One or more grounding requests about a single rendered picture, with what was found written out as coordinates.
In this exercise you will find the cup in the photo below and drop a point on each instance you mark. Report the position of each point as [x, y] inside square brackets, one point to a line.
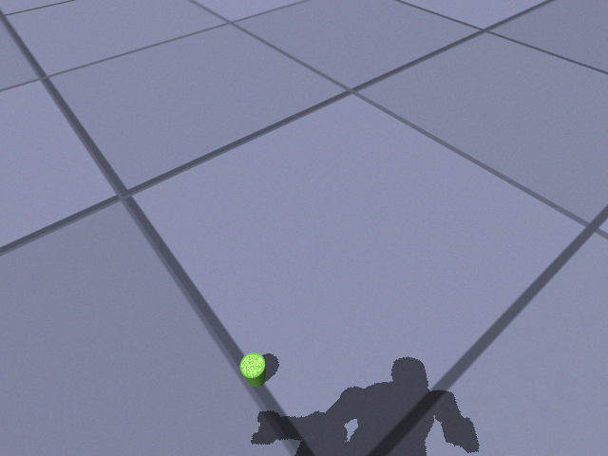
[253, 368]

